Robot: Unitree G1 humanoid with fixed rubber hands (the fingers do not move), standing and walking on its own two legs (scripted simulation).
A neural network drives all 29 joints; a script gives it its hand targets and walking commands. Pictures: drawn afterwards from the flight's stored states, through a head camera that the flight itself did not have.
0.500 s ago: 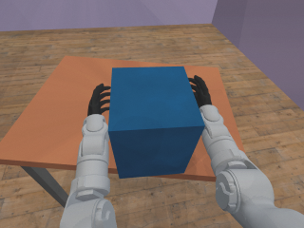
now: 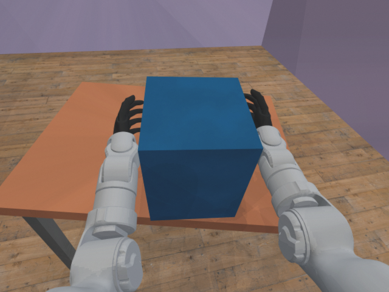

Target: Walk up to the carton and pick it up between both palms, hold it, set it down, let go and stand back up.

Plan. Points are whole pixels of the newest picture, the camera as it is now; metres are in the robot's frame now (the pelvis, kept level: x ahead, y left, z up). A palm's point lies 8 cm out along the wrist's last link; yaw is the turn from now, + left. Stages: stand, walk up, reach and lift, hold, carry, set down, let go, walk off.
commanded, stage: reach and lift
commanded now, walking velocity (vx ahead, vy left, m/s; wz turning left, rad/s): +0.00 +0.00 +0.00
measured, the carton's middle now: (193, 150) +0.38 +0.04 +0.09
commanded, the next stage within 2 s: none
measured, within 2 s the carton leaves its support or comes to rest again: neither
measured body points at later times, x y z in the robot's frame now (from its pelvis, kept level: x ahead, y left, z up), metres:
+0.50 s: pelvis +0.01 +0.01 +0.00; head -0.05 +0.03 +0.44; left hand +0.39 +0.18 +0.19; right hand +0.42 -0.11 +0.20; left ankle +0.03 +0.15 -0.75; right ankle +0.00 -0.11 -0.75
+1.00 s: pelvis +0.01 +0.02 +0.00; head -0.07 +0.03 +0.44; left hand +0.39 +0.17 +0.23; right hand +0.40 -0.12 +0.25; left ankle +0.03 +0.15 -0.75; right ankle +0.00 -0.11 -0.75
